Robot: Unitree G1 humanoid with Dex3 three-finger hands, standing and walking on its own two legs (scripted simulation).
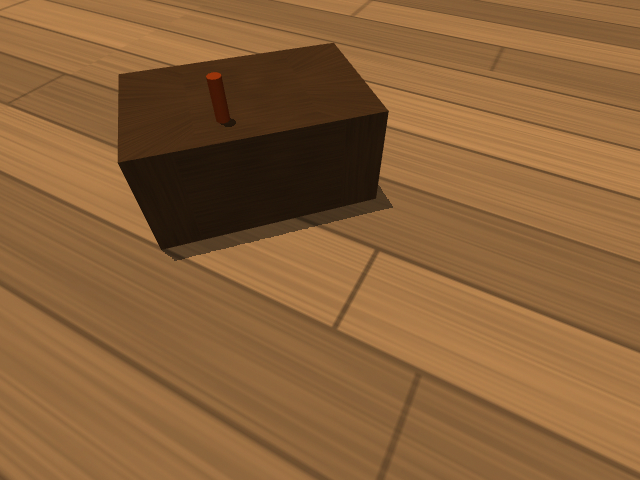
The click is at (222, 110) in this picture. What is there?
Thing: slim round
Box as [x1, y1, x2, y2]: [206, 72, 229, 123]
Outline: 212,72 207,74 206,78 216,120 222,123 229,120 229,115 221,76 217,72
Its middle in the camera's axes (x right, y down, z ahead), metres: -0.36 -0.47 +1.36
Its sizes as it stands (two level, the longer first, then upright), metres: 0.050 0.050 0.165
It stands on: a support 0.45 m high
